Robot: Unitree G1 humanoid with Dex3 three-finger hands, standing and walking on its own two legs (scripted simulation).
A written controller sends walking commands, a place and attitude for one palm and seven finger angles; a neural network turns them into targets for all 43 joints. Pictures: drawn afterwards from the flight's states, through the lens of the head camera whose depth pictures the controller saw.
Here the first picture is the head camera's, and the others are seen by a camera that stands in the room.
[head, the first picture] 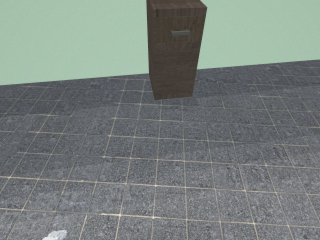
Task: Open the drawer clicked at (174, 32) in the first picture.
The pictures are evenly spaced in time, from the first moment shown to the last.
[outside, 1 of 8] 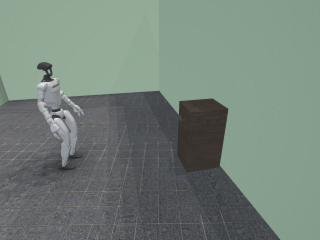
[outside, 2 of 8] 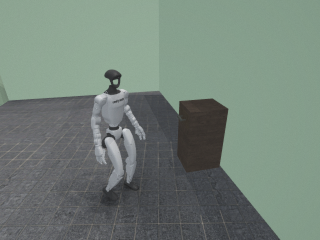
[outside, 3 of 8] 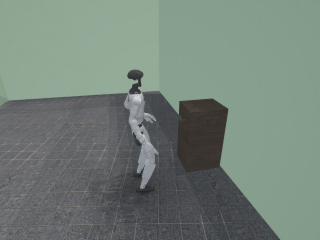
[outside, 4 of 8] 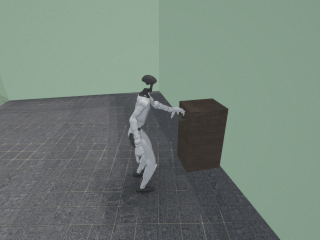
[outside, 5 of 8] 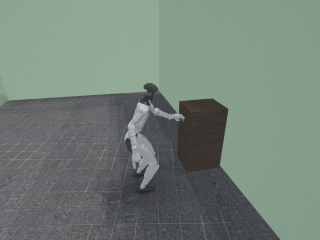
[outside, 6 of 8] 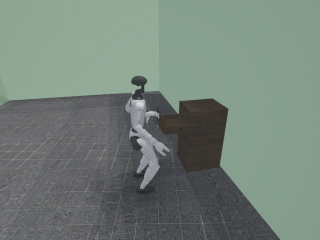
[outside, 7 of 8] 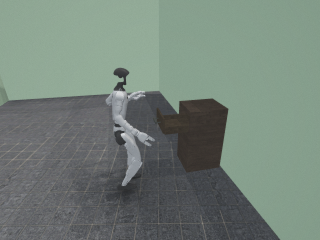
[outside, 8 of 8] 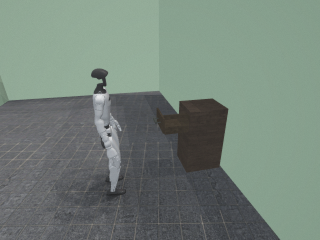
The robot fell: no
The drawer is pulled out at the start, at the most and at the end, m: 0.00 0.30 0.30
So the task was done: yes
